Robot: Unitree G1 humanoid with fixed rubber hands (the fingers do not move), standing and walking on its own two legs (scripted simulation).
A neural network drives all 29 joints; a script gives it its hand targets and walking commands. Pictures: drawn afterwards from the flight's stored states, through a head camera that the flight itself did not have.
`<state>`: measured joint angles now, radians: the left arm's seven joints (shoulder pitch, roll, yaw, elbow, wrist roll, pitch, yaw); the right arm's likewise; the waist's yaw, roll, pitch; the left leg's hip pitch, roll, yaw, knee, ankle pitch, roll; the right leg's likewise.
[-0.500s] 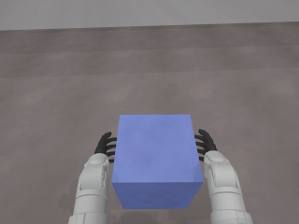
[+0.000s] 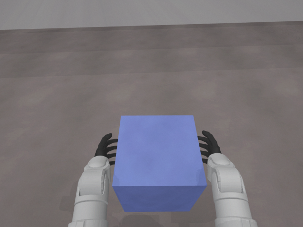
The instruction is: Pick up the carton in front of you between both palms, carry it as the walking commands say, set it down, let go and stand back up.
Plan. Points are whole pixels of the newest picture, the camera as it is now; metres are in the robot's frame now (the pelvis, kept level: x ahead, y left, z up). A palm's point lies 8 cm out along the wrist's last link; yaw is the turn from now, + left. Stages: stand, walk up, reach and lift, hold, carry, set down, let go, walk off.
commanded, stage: carry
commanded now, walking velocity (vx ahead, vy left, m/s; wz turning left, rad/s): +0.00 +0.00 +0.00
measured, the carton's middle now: (157, 166) +0.31 +0.00 -0.04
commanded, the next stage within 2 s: hold in 0.16 s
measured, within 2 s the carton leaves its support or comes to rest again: neither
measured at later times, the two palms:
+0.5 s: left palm (86, 175) +0.24 +0.18 +0.05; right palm (200, 154) +0.30 -0.12 +0.05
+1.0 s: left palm (100, 168) +0.30 +0.17 -0.04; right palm (194, 154) +0.35 -0.12 -0.04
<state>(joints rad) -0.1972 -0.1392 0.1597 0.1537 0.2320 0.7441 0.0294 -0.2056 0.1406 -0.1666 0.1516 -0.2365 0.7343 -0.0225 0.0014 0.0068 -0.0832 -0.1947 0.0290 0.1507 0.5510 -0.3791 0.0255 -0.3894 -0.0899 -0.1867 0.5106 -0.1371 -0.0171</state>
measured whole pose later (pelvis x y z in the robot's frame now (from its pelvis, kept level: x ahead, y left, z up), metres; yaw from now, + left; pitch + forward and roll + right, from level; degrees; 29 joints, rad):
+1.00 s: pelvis -0.03 -0.06 -0.02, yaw +12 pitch +8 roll +0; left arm -0.68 -0.09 0.54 0.70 0.47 0.34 -0.10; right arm -0.62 0.25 -0.54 0.53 -0.43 0.39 -0.04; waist -0.01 0.03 0.12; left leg -0.53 -0.04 -0.14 0.75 -0.36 -0.01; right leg -0.63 0.05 0.04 0.68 -0.19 -0.02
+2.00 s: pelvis -0.08 -0.04 -0.25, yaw +14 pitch +47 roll +1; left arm -1.27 0.13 0.28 0.90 0.18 0.29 0.04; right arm -1.05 0.08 -0.61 0.52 -0.23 0.32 -0.08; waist -0.13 0.06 -0.05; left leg -1.95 -0.17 -0.07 1.73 -0.60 -0.04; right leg -2.06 0.08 0.12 1.62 -0.39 0.09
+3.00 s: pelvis -0.09 -0.03 -0.36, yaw +14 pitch +43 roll -6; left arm -1.71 0.34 -0.08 1.23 0.04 0.26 0.07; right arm -1.39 -0.07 -0.67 0.81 -0.14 0.26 -0.05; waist -0.25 0.03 0.34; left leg -2.21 -0.19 -0.07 2.15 -0.67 -0.01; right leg -2.26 0.01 0.04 2.00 -0.48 0.10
